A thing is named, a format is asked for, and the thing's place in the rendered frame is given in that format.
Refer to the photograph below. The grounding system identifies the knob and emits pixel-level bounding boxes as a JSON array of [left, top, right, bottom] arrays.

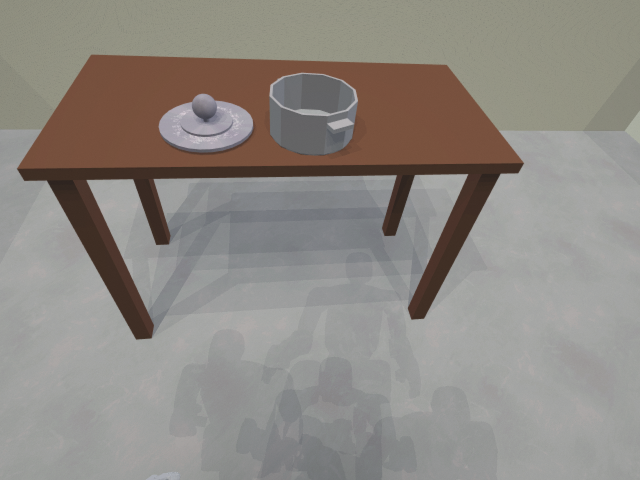
[[192, 94, 217, 119]]

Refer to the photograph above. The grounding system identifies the pot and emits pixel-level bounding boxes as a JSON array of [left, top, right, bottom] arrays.
[[269, 73, 358, 156]]

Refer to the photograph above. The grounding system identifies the table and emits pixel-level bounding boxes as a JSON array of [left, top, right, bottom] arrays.
[[17, 55, 524, 340]]

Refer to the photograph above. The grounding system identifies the lid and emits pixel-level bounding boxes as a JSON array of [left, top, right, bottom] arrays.
[[159, 101, 253, 153]]

